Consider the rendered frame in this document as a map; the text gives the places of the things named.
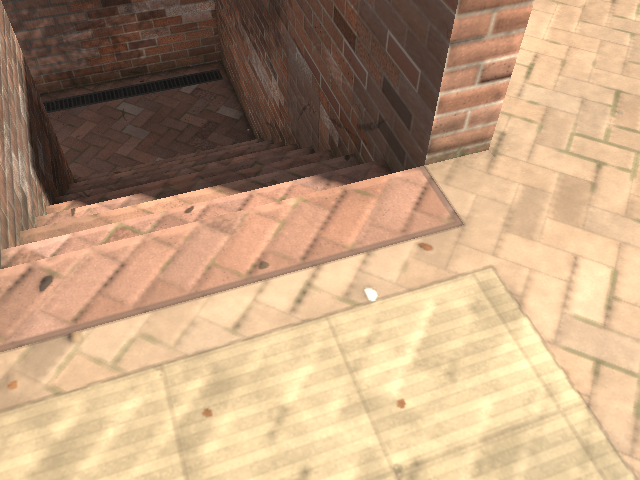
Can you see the stairs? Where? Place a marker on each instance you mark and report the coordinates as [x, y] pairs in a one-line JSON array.
[[141, 199]]

